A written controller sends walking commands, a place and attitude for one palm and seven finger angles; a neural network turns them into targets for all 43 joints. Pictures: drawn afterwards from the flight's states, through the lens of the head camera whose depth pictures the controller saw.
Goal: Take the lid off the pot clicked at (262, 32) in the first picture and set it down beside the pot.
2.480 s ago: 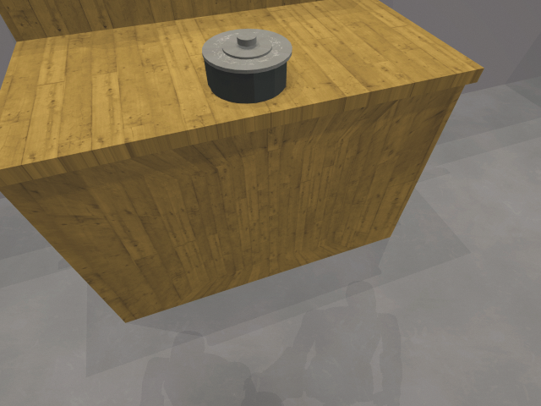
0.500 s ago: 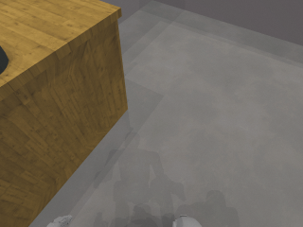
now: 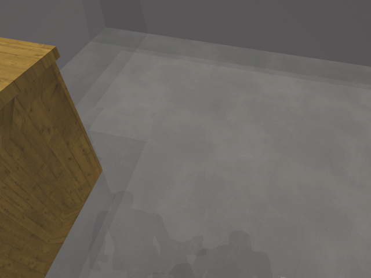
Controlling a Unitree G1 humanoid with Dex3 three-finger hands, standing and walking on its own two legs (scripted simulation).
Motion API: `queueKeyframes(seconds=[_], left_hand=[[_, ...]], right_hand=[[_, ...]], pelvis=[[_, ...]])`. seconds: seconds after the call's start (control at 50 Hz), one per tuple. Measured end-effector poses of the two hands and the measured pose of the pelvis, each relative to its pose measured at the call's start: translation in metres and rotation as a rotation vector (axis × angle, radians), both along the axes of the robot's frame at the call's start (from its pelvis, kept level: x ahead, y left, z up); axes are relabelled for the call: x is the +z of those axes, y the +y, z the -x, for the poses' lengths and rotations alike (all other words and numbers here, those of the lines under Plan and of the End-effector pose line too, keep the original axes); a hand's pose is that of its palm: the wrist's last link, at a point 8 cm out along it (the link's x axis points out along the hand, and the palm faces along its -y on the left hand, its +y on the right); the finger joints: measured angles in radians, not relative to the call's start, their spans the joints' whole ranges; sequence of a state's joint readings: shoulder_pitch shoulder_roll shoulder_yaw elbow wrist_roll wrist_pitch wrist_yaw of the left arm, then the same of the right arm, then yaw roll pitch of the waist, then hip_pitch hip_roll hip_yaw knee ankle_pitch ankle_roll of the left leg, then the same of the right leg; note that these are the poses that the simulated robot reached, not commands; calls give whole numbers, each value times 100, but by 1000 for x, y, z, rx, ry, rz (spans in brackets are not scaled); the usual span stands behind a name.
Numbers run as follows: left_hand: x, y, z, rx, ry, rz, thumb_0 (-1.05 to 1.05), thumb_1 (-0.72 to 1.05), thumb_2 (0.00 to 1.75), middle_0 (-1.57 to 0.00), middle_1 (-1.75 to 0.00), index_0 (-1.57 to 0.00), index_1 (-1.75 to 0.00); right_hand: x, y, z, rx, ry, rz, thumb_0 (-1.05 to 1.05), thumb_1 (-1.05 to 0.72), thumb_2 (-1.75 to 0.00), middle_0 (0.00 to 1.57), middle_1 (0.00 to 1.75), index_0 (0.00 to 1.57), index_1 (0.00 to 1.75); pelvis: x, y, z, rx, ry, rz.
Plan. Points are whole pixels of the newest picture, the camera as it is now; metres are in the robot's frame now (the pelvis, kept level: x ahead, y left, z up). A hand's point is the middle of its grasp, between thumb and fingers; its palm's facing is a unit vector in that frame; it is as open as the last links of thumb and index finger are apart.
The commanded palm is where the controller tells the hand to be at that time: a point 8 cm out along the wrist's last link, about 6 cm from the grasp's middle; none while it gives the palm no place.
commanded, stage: walk to a spot facing it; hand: left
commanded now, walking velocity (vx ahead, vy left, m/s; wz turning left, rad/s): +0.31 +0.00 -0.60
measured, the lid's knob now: out of the picture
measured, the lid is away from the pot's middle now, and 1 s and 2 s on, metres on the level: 0.00 0.00 0.00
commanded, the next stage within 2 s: turn to face it in 0.34 s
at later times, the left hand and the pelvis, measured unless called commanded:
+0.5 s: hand (175, 195) +0.37 +0.05 -0.15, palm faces -0.32 -0.92 -0.22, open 7.4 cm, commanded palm none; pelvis +0.17 -0.08 -0.01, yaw -17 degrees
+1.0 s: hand (159, 204) +0.34 +0.10 -0.17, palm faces +0.00 -0.98 -0.22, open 7.4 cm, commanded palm none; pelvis +0.28 -0.10 +0.01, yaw -4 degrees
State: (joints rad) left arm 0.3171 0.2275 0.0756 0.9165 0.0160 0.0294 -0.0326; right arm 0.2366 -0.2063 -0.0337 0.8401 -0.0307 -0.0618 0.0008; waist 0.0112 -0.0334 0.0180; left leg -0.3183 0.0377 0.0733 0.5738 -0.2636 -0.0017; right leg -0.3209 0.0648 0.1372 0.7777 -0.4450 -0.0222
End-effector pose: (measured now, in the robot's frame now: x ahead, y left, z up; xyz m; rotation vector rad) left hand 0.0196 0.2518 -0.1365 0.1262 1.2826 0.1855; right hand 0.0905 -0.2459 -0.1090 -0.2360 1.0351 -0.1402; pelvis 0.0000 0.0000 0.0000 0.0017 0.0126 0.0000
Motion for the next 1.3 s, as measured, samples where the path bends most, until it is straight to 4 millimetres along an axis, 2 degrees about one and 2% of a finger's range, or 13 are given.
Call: queueKeyframes(seconds=[0.1,0.2,0.28,0.36,0.4,0.46,0.58,0.66,0.76,0.86,1.04,1.2,1.3], left_hand=[[7,5,-58,-80,-15,11,2,91,90,-20,-30,-20,-30],[18,-15,-139,-187,-65,21,1,91,90,-20,-30,-20,-30],[18,-50,-215,-303,-103,26,1,91,90,-19,-30,-20,-30],[12,-99,-296,-419,-174,23,1,91,90,-19,-30,-20,-30],[6,-120,-330,-446,-246,16,1,91,90,-20,-30,-20,-30],[8,-141,-353,-448,-270,13,1,91,90,-20,-30,-20,-30],[15,-162,-360,-452,-191,11,1,91,90,-20,-30,-20,-30],[15,-165,-361,-379,-177,36,0,92,90,-20,-30,-21,-30],[1,-151,-361,-256,-169,60,0,92,90,-20,-30,-21,-30],[-15,-127,-344,-155,-80,44,0,91,90,-20,-30,-20,-30],[7,-106,-314,-46,11,-39,1,91,90,-20,-30,-20,-30],[21,-126,-310,38,-90,-115,1,91,90,-20,-30,-20,-30],[30,-146,-287,111,-110,-128,1,91,90,-20,-30,-20,-30]], right_hand=[[4,12,19,-89,80,-27,1,-90,-90,20,30,20,30],[0,9,52,-216,220,-54,1,-91,-90,20,30,21,30],[-8,1,79,-326,334,-78,1,-91,-90,20,30,21,30],[-22,-12,96,-424,446,-110,1,-91,-90,20,30,20,30],[-33,-23,96,-451,494,-128,1,-91,-90,20,30,20,30],[-38,-45,71,-474,487,-116,1,-91,-90,20,30,20,30],[-26,-82,-25,-449,292,-76,1,-91,-90,20,30,20,30],[-18,-84,-79,-400,224,-87,1,-91,-90,20,30,20,30],[-17,-82,-131,-315,228,-68,1,-94,-90,20,30,20,30],[-18,-83,-170,-235,230,-38,1,-93,-90,20,30,20,30],[-8,-105,-222,-137,211,-30,1,-91,-90,20,30,21,30],[-22,-156,-267,-37,176,-23,1,-90,-90,20,30,21,30],[-19,-176,-304,55,159,-2,1,-91,-90,20,30,20,30]], pelvis=[[11,-1,-30,-70,2,-7],[16,-8,-64,-148,8,-1],[11,-23,-94,-203,8,-5],[-4,-49,-128,-248,2,-7],[-17,-66,-144,-256,-6,-23],[-17,-79,-160,-276,-24,-8],[2,-93,-193,-288,-22,6],[8,-99,-217,-256,-27,18],[4,-99,-247,-185,-39,41],[-3,-95,-265,-125,-20,29],[10,-108,-278,-43,11,19],[1,-147,-278,76,9,4],[4,-161,-276,156,-13,-8]])
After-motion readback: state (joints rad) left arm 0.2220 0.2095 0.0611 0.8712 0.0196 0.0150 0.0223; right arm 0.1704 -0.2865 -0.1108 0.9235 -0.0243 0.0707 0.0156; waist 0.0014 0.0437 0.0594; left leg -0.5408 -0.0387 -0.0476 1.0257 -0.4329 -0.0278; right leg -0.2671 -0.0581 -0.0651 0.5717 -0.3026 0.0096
